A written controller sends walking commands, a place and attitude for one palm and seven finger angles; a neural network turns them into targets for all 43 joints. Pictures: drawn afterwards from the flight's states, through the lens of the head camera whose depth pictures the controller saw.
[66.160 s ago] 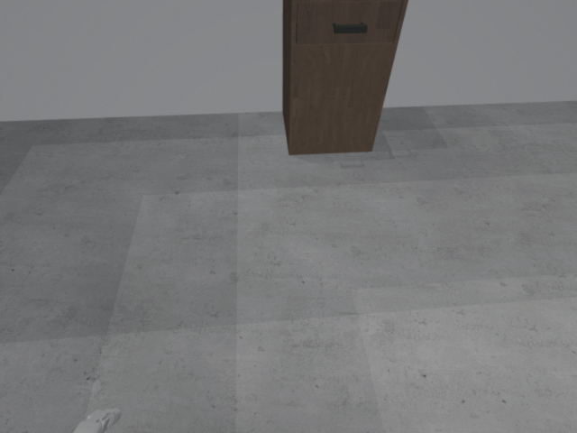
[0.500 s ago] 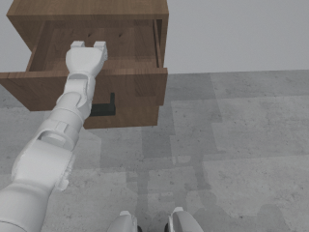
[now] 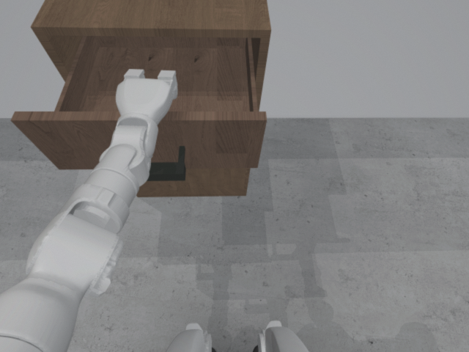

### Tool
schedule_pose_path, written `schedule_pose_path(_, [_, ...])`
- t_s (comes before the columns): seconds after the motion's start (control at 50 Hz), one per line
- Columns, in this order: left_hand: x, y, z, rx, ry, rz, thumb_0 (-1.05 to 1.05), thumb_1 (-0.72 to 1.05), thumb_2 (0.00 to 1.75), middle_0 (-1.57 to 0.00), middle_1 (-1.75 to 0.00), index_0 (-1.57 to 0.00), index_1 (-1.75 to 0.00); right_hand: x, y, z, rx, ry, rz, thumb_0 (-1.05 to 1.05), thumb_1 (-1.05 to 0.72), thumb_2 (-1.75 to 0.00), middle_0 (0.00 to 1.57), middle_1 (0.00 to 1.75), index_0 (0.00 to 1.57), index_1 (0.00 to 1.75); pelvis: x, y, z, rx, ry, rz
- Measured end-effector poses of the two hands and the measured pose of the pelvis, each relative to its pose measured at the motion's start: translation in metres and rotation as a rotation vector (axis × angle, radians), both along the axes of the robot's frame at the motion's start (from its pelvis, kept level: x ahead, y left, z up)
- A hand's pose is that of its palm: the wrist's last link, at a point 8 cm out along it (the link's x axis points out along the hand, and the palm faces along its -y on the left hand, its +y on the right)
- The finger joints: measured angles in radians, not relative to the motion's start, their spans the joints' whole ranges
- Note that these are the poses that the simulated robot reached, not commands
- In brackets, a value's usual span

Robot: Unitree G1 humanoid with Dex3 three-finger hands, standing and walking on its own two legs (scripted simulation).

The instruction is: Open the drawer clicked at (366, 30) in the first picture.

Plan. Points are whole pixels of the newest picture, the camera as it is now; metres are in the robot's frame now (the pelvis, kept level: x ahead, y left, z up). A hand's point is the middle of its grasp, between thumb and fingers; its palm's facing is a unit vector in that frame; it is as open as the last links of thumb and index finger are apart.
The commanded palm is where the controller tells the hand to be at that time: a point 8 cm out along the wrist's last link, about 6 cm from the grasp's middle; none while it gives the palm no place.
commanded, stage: re-aim the fingers above the handle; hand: left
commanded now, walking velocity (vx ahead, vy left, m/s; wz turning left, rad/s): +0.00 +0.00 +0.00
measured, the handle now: (149, 161) +0.46 +0.15 -0.01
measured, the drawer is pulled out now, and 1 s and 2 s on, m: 0.22 0.22 0.22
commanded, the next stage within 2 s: lower the fingers behind the handle in 0.60 s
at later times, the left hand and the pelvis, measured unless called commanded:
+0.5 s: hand (153, 119) +0.52 +0.13 +0.05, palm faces -0.03 +0.01 -1.00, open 14.8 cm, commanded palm +0.49 +0.10 +0.02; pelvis -0.01 +0.01 -0.01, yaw +0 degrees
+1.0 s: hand (154, 118) +0.52 +0.13 +0.05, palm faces -0.01 +0.03 -1.00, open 14.8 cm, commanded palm +0.49 +0.10 -0.01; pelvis -0.03 +0.01 -0.02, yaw +0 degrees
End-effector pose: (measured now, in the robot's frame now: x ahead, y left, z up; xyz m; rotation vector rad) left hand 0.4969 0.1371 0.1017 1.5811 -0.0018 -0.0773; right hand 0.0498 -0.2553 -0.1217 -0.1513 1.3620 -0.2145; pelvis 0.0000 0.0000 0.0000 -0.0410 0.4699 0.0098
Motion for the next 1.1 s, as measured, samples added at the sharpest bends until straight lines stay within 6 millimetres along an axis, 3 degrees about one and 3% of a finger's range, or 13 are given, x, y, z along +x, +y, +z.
schedule_pose_path(0.28, [0.001, -0.002, 0.000, 0.006, -0.022, -0.007, -0.19, -0.61, 0.11, -0.32, -1.20, -0.32, -1.20, -0.002, 0.006, -0.003, -0.004, 0.007, 0.002, 0.01, -0.91, -0.90, 0.20, 0.30, 0.20, 0.30, -0.004, 0.005, -0.005, -0.008, 0.006, 0.003])
schedule_pose_path(0.82, [0.000, -0.003, 0.000, 0.009, -0.037, -0.001, -0.20, -0.61, 0.08, -0.32, -1.20, -0.32, -1.20, -0.048, 0.012, -0.009, -0.027, 0.038, -0.037, 0.01, -0.90, -0.90, 0.20, 0.30, 0.20, 0.30, -0.024, 0.012, -0.016, -0.014, 0.016, -0.004])
schedule_pose_path(1.1, [0.000, -0.005, 0.000, 0.023, -0.048, 0.006, -0.21, -0.61, 0.04, -0.32, -1.20, -0.32, -1.20, -0.044, 0.008, -0.020, -0.027, 0.020, -0.020, 0.01, -0.90, -0.90, 0.20, 0.30, 0.20, 0.30, -0.031, 0.009, -0.026, -0.009, 0.029, 0.000])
